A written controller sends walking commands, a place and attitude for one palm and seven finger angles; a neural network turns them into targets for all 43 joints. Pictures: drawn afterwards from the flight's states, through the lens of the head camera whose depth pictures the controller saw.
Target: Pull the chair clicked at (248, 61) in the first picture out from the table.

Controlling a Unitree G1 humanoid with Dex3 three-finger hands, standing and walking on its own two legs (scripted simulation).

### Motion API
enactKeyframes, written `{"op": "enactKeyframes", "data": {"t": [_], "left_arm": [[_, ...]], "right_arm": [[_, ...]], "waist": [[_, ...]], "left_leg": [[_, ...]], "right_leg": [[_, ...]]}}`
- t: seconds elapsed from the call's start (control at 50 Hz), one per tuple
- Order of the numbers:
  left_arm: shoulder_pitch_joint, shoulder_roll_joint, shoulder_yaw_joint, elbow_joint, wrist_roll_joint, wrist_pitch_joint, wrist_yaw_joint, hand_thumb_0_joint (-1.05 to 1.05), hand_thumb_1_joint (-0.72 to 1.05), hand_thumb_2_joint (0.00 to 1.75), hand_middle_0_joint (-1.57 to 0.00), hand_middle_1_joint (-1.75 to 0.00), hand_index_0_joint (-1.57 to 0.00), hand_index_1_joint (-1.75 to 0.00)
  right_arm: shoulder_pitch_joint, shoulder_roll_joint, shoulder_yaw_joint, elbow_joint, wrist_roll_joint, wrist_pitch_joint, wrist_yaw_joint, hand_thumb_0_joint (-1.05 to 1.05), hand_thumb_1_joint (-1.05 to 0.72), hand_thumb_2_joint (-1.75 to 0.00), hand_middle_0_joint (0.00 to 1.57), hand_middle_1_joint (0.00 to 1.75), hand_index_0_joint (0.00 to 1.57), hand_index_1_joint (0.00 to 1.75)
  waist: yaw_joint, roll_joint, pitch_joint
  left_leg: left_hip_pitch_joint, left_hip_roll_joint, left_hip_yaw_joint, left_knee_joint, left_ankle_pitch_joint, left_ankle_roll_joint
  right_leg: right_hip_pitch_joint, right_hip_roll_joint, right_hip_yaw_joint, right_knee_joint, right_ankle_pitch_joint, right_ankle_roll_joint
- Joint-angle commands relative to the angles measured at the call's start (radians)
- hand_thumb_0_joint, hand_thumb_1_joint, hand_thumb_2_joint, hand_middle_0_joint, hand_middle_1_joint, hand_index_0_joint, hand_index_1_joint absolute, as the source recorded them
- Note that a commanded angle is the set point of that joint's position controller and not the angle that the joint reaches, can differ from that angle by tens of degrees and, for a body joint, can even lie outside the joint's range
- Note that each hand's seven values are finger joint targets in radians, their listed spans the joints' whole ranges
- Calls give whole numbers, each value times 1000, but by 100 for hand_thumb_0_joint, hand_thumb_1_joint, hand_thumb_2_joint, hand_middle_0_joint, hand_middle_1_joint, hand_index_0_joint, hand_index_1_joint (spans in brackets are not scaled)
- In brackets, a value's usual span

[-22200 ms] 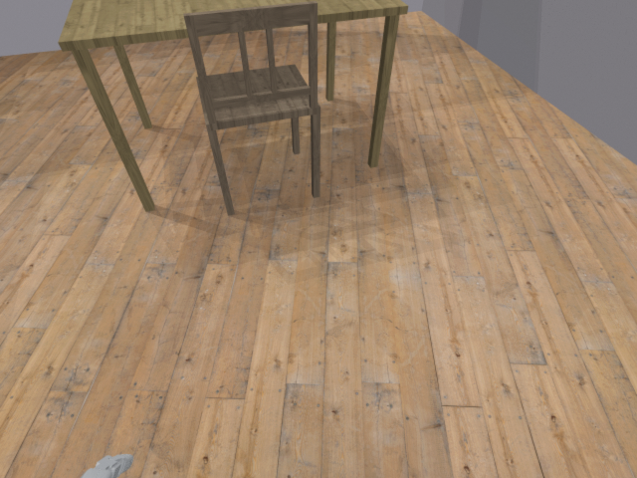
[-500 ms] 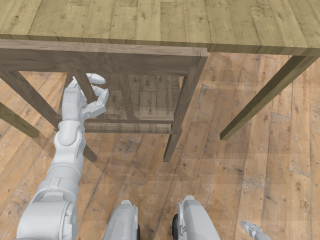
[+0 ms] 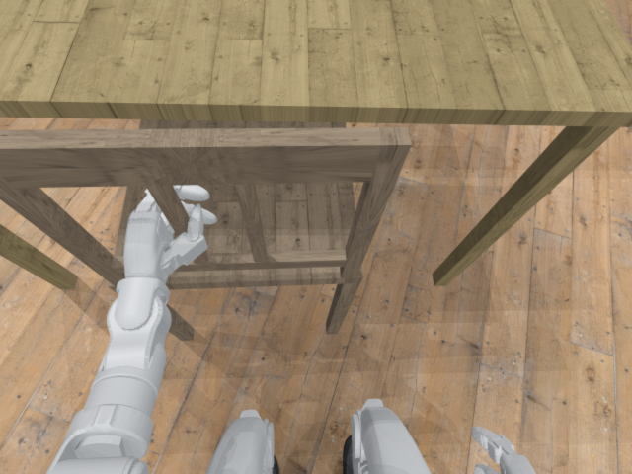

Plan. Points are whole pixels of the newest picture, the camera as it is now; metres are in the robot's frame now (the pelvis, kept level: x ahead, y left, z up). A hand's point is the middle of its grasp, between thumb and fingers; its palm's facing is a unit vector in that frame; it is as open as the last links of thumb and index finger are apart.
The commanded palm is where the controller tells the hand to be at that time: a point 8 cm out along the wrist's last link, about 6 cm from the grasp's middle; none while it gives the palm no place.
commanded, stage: hook a spindle and tug to test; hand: left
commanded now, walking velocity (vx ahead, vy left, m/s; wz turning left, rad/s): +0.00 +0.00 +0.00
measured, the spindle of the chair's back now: (182, 226) +0.42 +0.17 +0.00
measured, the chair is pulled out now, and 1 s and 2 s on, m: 0.01 0.11 0.22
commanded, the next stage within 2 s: step backward, pulling the chair out in 0.14 s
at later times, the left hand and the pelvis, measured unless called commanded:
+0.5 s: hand (199, 256) +0.37 +0.13 +0.02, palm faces +0.06 -0.99 -0.11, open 5.0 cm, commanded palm +0.35 +0.19 +0.02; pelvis +0.02 +0.00 +0.08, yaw +2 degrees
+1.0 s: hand (207, 312) +0.30 +0.12 +0.03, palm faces +0.02 -0.99 -0.13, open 5.0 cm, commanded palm +0.28 +0.17 +0.02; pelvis -0.03 +0.00 +0.10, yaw -1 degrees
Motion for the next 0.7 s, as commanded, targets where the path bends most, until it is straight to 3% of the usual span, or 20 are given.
{"op": "enactKeyframes", "data": {"t": [0.0, 0.06, 0.12, 0.14, 0.18, 0.22, 0.24, 0.26, 0.28, 0.3, 0.32, 0.36, 0.4, 0.42, 0.46, 0.48, 0.56, 0.6, 0.64, 0.68], "left_arm": [[-70, 83, -23, -314, -9, -99, -28, 0, 90, 90, -50, -145, -50, -145], [-12, 99, 2, -342, -14, -104, -19, 0, 90, 90, -50, -145, -50, -145], [-44, 94, -7, -363, -4, -115, -9, 0, 90, 90, -50, -145, -50, -145], [-43, 82, -15, -355, -1, -116, -8, 0, 90, 90, -50, -145, -50, -145], [-48, 88, -15, -368, 6, -122, -2, 0, 90, 90, -50, -145, -50, -145], [-100, 38, -75, -407, 6, -121, -5, 0, 90, 90, -50, -145, -50, -145], [-287, 343, 51, -597, 104, 0, 91, 0, 90, 90, -50, -145, -50, -145], [-271, 272, 13, -607, 101, 69, 130, 0, 90, 90, -50, -145, -50, -145], [-242, 257, 5, -604, 97, 108, 150, 0, 90, 90, -50, -145, -50, -145], [-139, 210, -21, -507, 107, 156, 160, 0, 90, 90, -50, -145, -50, -145], [-65, 145, -72, -384, 106, 201, 160, 0, 90, 90, -50, -145, -50, -145], [-76, 118, -106, -253, 113, 251, 169, 0, 90, 90, -50, -145, -50, -145], [-131, 119, -104, -144, 116, 260, 173, 0, 90, 90, -50, -145, -50, -145], [-156, 108, -117, -90, 116, 262, 172, 0, 90, 90, -50, -145, -50, -145], [-194, 95, -131, 20, 117, 260, 167, 0, 90, 90, -50, -145, -50, -145], [-213, 118, -117, 37, 123, 255, 167, 0, 90, 90, -50, -145, -50, -145], [-217, 79, -151, 119, 122, 233, 153, 0, 90, 90, -50, -145, -50, -145], [-189, 82, -143, 130, 122, 224, 151, 0, 90, 90, -50, -145, -50, -145], [-164, 84, -138, 124, 118, 215, 149, 0, 90, 90, -50, -145, -50, -145], [-121, 95, -126, 119, 116, 213, 149, 0, 90, 90, -50, -145, -50, -145]], "right_arm": [[65, -139, -54, -111, 2, -34, -12, 0, -90, -90, 20, 30, 20, 30], [61, -136, -55, -116, 2, -40, -14, 0, -90, -90, 20, 30, 20, 30], [54, -132, -54, -108, -2, -47, -17, 0, -90, -90, 20, 30, 20, 30], [54, -131, -54, -104, -4, -49, -17, 0, -90, -90, 20, 30, 20, 30], [53, -132, -56, -105, -8, -54, -19, 0, -90, -90, 20, 30, 20, 30], [46, -129, -55, -103, -8, -56, -17, 0, -90, -90, 20, 30, 20, 30], [78, -114, -46, -179, 40, 16, -62, 0, -90, -90, 20, 30, 20, 30], [89, -103, -48, -211, 45, 29, -97, 0, -90, -90, 20, 30, 20, 30], [103, -109, -45, -211, 45, 28, -116, 0, -90, -90, 20, 30, 20, 30], [67, -98, -31, -202, 49, 40, -128, 0, -90, -90, 20, 30, 20, 30], [49, -95, -23, -183, 54, 56, -132, 0, -90, -90, 20, 30, 20, 30], [48, -107, -13, -147, 57, 76, -154, 0, -90, -90, 20, 30, 20, 30], [59, -117, -11, -108, 50, 80, -167, 0, -90, -90, 20, 30, 20, 30], [68, -121, -11, -94, 49, 82, -167, 0, -90, -90, 20, 30, 20, 30], [70, -130, -14, -74, 48, 87, -169, 0, -90, -90, 20, 30, 20, 30], [67, -134, -20, -71, 47, 87, -171, 0, -90, -90, 20, 30, 20, 30], [54, -131, -19, -62, 38, 96, -162, 0, -90, -90, 20, 30, 20, 30], [51, -132, -23, -62, 35, 100, -158, 0, -90, -90, 20, 30, 20, 30], [38, -132, -27, -66, 32, 102, -153, 0, -90, -90, 20, 30, 20, 30], [31, -137, -31, -74, 31, 105, -154, 0, -90, -90, 20, 30, 20, 30]], "waist": [[28, 35, -493], [32, -9, -470], [21, 25, -447], [16, 7, -445], [20, 37, -445], [1, 64, -463], [48, 102, -716], [24, 125, -648], [21, 96, -621], [21, 117, -565], [24, 39, -478], [12, -40, -322], [12, -41, -274], [10, -38, -269], [13, -29, -240], [16, 9, -235], [30, 142, -206], [36, 142, -217], [43, 142, -225], [49, 123, -236]], "left_leg": [[335, -5, -43, -151, 646, -26], [298, -6, -36, -150, 627, -23], [301, -7, -35, -136, 633, -25], [299, -6, -38, -131, 624, -24], [306, -7, -41, -123, 641, -27], [339, -6, -43, -118, 658, -28], [651, -1, -23, -338, 599, -18], [680, -17, -15, -374, 606, -11], [667, -11, -24, -382, 630, -11], [673, 1, -32, -407, 687, -12], [658, 20, -45, -445, 572, -7], [594, 40, -61, -497, 611, 3], [633, 66, -65, -532, 761, -3], [657, 77, -64, -547, 803, -6], [694, 103, -83, -583, 814, -10], [719, 108, -80, -595, 836, -12], [814, 145, -112, -650, 957, -11], [868, 159, -126, -659, 1038, -10], [886, 168, -122, -668, 1035, -11], [876, 170, -118, -678, 1025, -21]], "right_leg": [[344, 22, 2, -94, 489, -36], [379, 20, 7, -92, 518, -34], [346, 16, 8, -80, 523, -34], [335, 18, 6, -77, 512, -31], [316, 16, 8, -65, 509, -35], [295, 13, 5, -68, 507, -32], [754, -57, 98, -259, 606, -52], [786, -60, 88, -310, 712, -46], [782, -67, 82, -319, 768, -43], [742, -72, 80, -320, 800, -42], [728, -74, 79, -375, 681, -28], [753, -88, 69, -400, 752, -22], [780, -101, 66, -431, 880, -16], [802, -112, 74, -452, 924, -14], [810, -114, 78, -498, 867, -14], [813, -111, 78, -515, 862, -17], [830, -91, 65, -548, 743, -28], [849, -78, 63, -569, 712, -32], [867, -79, 68, -588, 712, -36], [916, -91, 73, -594, 794, -43]]}}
